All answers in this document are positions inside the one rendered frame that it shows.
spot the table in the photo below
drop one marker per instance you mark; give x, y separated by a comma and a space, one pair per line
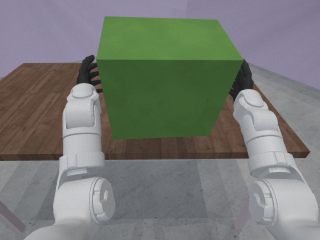
34, 96

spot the carton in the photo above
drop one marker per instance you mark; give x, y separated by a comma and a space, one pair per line
164, 77

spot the right robot hand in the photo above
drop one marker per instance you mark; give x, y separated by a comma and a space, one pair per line
242, 81

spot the robot right forearm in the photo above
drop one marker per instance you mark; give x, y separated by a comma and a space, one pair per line
268, 156

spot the robot left upper arm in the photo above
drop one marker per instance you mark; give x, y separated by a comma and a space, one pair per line
80, 209

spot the robot right upper arm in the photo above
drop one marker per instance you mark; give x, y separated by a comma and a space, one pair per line
286, 207

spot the left robot hand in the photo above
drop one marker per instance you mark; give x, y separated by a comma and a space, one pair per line
85, 76

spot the robot left forearm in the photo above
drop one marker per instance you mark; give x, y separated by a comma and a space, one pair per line
81, 133

